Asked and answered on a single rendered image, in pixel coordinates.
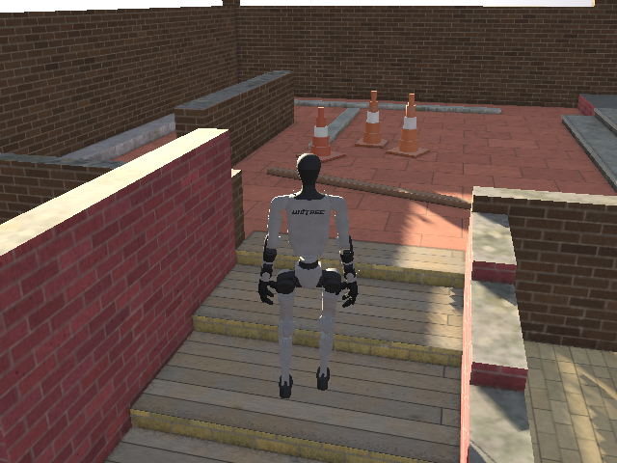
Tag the robot right forearm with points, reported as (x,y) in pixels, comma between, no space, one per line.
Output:
(348,264)

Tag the right robot hand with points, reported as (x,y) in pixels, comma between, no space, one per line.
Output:
(351,294)

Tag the left robot upper arm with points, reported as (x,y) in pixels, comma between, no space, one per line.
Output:
(277,205)

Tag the right robot upper arm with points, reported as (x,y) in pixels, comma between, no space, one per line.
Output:
(338,205)

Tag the right robot shin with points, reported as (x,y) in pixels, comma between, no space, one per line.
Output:
(325,348)

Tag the left robot foot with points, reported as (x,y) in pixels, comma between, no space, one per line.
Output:
(285,391)

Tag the left robot hand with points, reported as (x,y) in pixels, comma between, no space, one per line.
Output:
(263,291)

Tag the robot left forearm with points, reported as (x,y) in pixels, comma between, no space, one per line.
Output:
(268,261)

